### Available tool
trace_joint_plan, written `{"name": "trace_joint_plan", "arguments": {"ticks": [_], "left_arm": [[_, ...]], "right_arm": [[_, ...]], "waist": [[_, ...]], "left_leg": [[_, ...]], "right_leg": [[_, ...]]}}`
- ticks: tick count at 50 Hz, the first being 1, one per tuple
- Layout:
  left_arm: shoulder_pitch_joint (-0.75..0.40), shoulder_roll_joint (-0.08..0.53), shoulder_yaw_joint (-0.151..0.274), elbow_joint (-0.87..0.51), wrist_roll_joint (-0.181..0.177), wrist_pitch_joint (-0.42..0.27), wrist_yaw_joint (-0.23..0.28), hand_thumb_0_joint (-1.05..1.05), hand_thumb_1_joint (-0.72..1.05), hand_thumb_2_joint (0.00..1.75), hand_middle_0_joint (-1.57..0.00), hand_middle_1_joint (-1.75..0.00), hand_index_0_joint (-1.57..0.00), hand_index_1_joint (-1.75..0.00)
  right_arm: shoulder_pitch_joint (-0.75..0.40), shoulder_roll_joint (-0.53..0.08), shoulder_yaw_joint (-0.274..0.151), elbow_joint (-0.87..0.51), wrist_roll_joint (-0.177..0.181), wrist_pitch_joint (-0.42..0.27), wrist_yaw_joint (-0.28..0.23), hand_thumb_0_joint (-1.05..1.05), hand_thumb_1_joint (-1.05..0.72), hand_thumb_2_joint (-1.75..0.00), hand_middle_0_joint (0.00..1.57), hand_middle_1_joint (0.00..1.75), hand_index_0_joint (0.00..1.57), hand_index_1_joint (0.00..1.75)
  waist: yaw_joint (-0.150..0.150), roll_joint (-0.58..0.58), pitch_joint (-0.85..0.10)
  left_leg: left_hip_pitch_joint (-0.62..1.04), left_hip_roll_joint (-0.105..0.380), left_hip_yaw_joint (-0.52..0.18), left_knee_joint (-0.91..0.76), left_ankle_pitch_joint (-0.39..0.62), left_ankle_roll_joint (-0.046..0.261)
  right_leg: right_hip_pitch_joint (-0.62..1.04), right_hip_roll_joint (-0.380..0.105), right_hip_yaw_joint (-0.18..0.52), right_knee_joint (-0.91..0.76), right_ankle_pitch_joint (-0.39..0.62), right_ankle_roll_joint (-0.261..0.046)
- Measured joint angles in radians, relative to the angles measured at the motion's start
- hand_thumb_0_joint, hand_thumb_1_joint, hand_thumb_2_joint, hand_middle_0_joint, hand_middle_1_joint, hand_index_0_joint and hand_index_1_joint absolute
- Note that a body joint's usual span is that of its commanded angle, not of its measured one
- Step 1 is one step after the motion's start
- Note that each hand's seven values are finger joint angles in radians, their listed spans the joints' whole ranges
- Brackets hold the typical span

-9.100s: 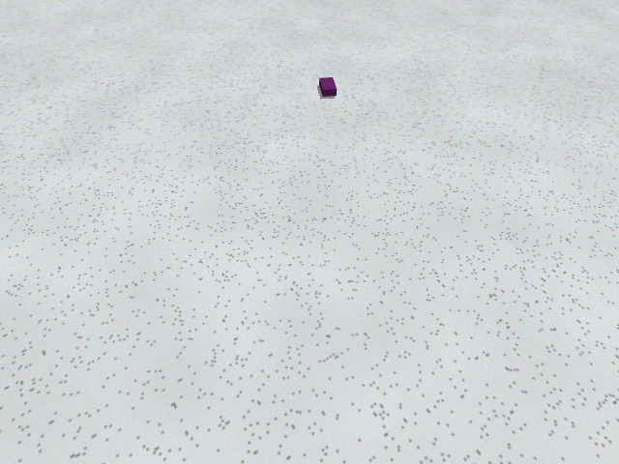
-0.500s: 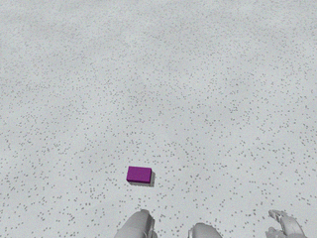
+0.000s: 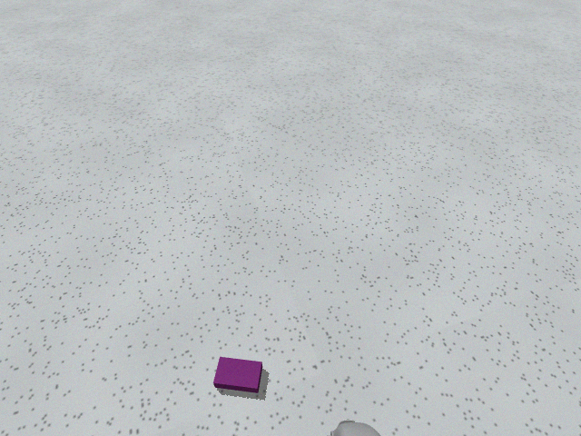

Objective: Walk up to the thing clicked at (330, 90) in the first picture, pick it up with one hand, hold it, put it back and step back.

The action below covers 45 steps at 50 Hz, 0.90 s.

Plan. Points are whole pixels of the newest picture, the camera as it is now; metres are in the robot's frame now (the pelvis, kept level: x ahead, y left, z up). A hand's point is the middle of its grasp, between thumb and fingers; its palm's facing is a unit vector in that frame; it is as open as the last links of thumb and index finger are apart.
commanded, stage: walk up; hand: left
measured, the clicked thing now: (238, 374) +0.47 +0.16 -0.75
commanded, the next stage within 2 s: none
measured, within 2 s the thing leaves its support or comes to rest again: neither
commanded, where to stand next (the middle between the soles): +0.06 -0.01 m, yaw -6 degrees
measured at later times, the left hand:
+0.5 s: hand out of the picture +0.12 +0.32 -0.17, palm faces +0.02 -0.88 -0.47, open 7.4 cm
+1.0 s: hand out of the picture +0.04 +0.27 -0.13, palm faces -0.09 -0.90 -0.42, open 7.3 cm
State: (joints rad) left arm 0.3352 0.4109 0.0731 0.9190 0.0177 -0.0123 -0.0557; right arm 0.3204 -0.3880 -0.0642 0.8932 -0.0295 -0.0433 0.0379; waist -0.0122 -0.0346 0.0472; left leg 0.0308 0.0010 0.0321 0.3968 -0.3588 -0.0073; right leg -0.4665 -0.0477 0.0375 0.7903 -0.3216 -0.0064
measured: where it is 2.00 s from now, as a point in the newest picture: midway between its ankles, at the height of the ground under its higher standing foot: outside the picture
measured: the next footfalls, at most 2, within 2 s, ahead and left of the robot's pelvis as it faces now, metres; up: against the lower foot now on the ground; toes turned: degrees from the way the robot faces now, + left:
right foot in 0.08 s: +0.19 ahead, -0.14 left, +0.00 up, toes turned -3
left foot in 0.44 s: +0.00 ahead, +0.18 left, +0.00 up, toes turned -4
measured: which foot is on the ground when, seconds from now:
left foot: down 0.00-0.10, up 0.12-0.42, down 0.44-0.88, up 0.90-1.00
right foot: up 0.00-0.06, down 0.08-0.48, up 0.50-0.84, down 0.86-1.00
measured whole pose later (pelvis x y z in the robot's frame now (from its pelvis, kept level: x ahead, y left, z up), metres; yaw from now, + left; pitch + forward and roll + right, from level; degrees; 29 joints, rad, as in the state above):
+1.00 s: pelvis -0.03 -0.01 -0.01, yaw -7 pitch -4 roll -1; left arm 0.35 0.40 0.07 0.89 0.02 -0.07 -0.04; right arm 0.34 -0.48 -0.08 0.87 -0.02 0.02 0.03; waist 0.02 0.06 0.04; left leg -0.41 0.00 -0.10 1.06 -0.44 0.04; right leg -0.20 0.02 0.00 0.59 -0.33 -0.02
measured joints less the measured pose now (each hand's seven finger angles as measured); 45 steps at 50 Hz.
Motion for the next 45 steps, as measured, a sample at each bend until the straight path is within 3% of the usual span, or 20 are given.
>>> {"name": "trace_joint_plan", "arguments": {"ticks": [2,4,6,10,14,17,22,24,25,27,29,32,35,38,42,43,44,45], "left_arm": [[-0.013,-0.006,-0.007,-0.002,-0.004,-0.013,0.009,0.01,0.9,0.9,-0.2,-0.3,-0.2,-0.3],[-0.029,-0.011,-0.011,-0.004,-0.013,-0.027,0.03,0.0,0.9,0.9,-0.2,-0.3,-0.21,-0.3],[-0.072,-0.038,-0.01,-0.004,-0.014,-0.035,0.059,0.0,0.9,0.9,-0.2,-0.3,-0.21,-0.3],[-0.148,-0.062,-0.033,-0.071,-0.015,-0.032,0.093,0.0,0.9,0.9,-0.2,-0.3,-0.21,-0.3],[-0.186,-0.064,-0.035,-0.109,-0.01,-0.01,0.113,0.0,0.9,0.9,-0.21,-0.3,-0.21,-0.3],[-0.204,-0.059,-0.027,-0.128,0.006,0.005,0.117,0.0,0.9,0.9,-0.21,-0.3,-0.21,-0.3],[-0.253,-0.023,-0.012,-0.165,0.026,0.045,0.104,0.0,0.9,0.9,-0.21,-0.3,-0.21,-0.3],[-0.276,0.008,0.001,-0.161,0.016,0.066,0.097,0.0,0.9,0.9,-0.2,-0.3,-0.21,-0.3],[-0.274,0.012,0.005,-0.152,0.008,0.077,0.097,0.0,0.9,0.9,-0.2,-0.3,-0.21,-0.3],[-0.259,0.001,0.008,-0.117,0.006,0.092,0.093,0.0,0.9,0.9,-0.2,-0.3,-0.21,-0.3],[-0.246,0.006,0.007,-0.09,0.0,0.099,0.079,0.0,0.9,0.9,-0.2,-0.3,-0.2,-0.3],[-0.207,0.025,0.018,-0.087,-0.004,0.093,0.059,0.0,0.9,0.9,-0.2,-0.3,-0.21,-0.3],[-0.134,0.031,0.019,-0.059,0.003,0.074,0.03,0.0,0.91,0.9,-0.2,-0.3,-0.2,-0.3],[-0.049,0.033,0.009,-0.013,0.007,0.06,0.009,0.0,0.91,0.9,-0.2,-0.3,-0.2,-0.3],[-0.02,0.036,0.006,0.02,0.009,0.033,-0.006,0.01,0.9,0.9,-0.2,-0.3,-0.21,-0.3],[-0.023,0.035,0.008,0.017,0.008,0.019,-0.006,0.01,0.9,0.9,-0.2,-0.3,-0.21,-0.3],[-0.03,0.028,0.01,0.012,0.006,0.002,-0.005,0.01,0.9,0.9,-0.2,-0.3,-0.21,-0.3],[-0.035,0.02,0.011,0.002,0.006,-0.018,-0.001,0.01,0.9,0.9,-0.2,-0.3,-0.21,-0.3]], "right_arm": [[-0.01,-0.014,-0.002,-0.018,-0.001,0.015,-0.003,0.0,-0.9,-0.9,0.21,0.3,0.2,0.3],[-0.025,-0.026,-0.004,-0.037,0.007,0.043,-0.009,0.0,-0.9,-0.9,0.21,0.3,0.2,0.3],[-0.068,-0.039,-0.012,-0.04,0.019,0.077,-0.022,0.0,-0.9,-0.9,0.2,0.3,0.2,0.3],[-0.138,-0.041,-0.015,-0.086,0.029,0.136,-0.034,0.0,-0.91,-0.9,0.2,0.3,0.2,0.3],[-0.148,-0.05,-0.021,-0.114,0.028,0.154,-0.026,0.0,-0.91,-0.9,0.2,0.3,0.2,0.3],[-0.13,-0.057,-0.023,-0.106,0.034,0.157,-0.03,0.0,-0.91,-0.9,0.2,0.3,0.2,0.3],[-0.095,-0.043,-0.004,-0.062,0.035,0.13,-0.038,0.0,-0.91,-0.9,0.2,0.3,0.2,0.3],[-0.097,-0.009,0.001,-0.035,0.02,0.113,-0.038,0.0,-0.91,-0.9,0.2,0.3,0.2,0.3],[-0.089,-0.001,0.007,-0.032,0.009,0.109,-0.035,0.0,-0.91,-0.9,0.2,0.3,0.2,0.3],[-0.072,-0.002,0.015,-0.028,0.001,0.105,-0.029,0.0,-0.91,-0.9,0.21,0.3,0.2,0.3],[-0.062,0.009,0.021,-0.013,-0.009,0.101,-0.039,0.0,-0.91,-0.9,0.21,0.3,0.2,0.3],[-0.051,0.024,0.024,-0.002,-0.009,0.066,-0.055,0.0,-0.9,-0.9,0.21,0.3,0.2,0.3],[-0.028,0.009,0.011,-0.013,-0.007,0.024,-0.047,0.0,-0.9,-0.9,0.21,0.3,0.21,0.3],[-0.006,-0.021,-0.001,-0.043,-0.014,0.003,-0.038,0.0,-0.9,-0.9,0.21,0.3,0.21,0.3],[0.022,-0.064,-0.007,-0.077,-0.017,-0.007,-0.023,0.0,-0.9,-0.9,0.21,0.3,0.2,0.3],[0.026,-0.076,-0.009,-0.079,-0.016,-0.002,-0.019,0.0,-0.9,-0.9,0.21,0.3,0.2,0.3],[0.03,-0.09,-0.013,-0.077,-0.016,0.006,-0.016,0.0,-0.9,-0.9,0.21,0.3,0.2,0.3],[0.034,-0.101,-0.018,-0.069,-0.013,0.018,-0.017,0.0,-0.9,-0.9,0.21,0.3,0.2,0.3]], "waist": [[-0.003,0.014,0.017],[-0.003,0.033,0.037],[0.005,0.089,0.079],[0.019,0.125,0.164],[0.024,0.152,0.178],[0.026,0.16,0.168],[0.022,0.109,0.154],[0.039,0.009,0.175],[0.045,-0.017,0.172],[0.008,0.007,0.149],[-0.019,0.011,0.127],[0.003,-0.038,0.1],[0.011,-0.056,0.067],[0.007,-0.049,0.019],[-0.008,-0.023,-0.001],[-0.009,-0.01,0.003],[-0.013,0.018,0.016],[-0.017,0.052,0.026]], "left_leg": [[-0.002,0.008,0.012,0.054,-0.047,-0.011],[-0.034,0.02,0.019,0.17,-0.122,-0.014],[-0.123,0.042,-0.024,0.378,-0.184,0.008],[-0.367,-0.049,-0.116,0.797,-0.223,0.015],[-0.502,-0.073,-0.178,0.964,-0.139,0.0],[-0.501,-0.063,-0.203,0.915,-0.121,-0.017],[-0.377,-0.008,-0.124,0.52,-0.127,-0.021],[-0.341,-0.05,-0.066,0.477,-0.157,-0.02],[-0.342,-0.053,-0.045,0.481,-0.146,-0.015],[-0.361,-0.017,-0.075,0.493,-0.131,-0.003],[-0.371,0.006,-0.107,0.45,-0.093,-0.001],[-0.373,0.02,-0.087,0.354,-0.029,-0.013],[-0.348,0.038,-0.066,0.291,-0.008,0.0],[-0.303,0.071,-0.031,0.256,-0.013,0.019],[-0.263,0.103,-0.012,0.25,-0.027,0.014],[-0.261,0.112,-0.014,0.265,-0.038,0.011],[-0.265,0.128,-0.031,0.299,-0.058,0.021],[-0.282,0.138,-0.064,0.365,-0.092,0.042]], "right_leg": [[0.01,-0.01,-0.016,-0.085,0.065,0.001],[0.047,-0.004,-0.032,-0.181,0.206,0.002],[0.033,0.03,-0.049,-0.146,0.202,0.001],[0.008,0.022,-0.047,-0.152,0.208,-0.003],[-0.024,0.01,-0.042,-0.172,0.236,0.004],[-0.051,-0.004,-0.039,-0.152,0.238,0.008],[-0.113,-0.04,-0.032,-0.075,0.229,0.023],[-0.143,-0.067,0.038,-0.015,0.186,0.009],[-0.162,-0.044,0.078,0.03,0.076,-0.008],[-0.179,0.055,0.115,0.185,-0.098,-0.014],[-0.186,0.132,0.143,0.367,-0.119,-0.014],[-0.158,0.169,0.173,0.495,-0.047,-0.015],[-0.053,0.133,0.129,0.405,-0.048,0.009],[0.048,0.092,0.072,0.24,-0.119,0.029],[0.142,0.049,0.013,-0.015,-0.2,0.008],[0.167,0.044,-0.005,-0.088,-0.162,-0.001],[0.191,0.054,-0.027,-0.131,-0.05,0.0],[0.207,0.07,-0.051,-0.138,-0.001,0.003]]}}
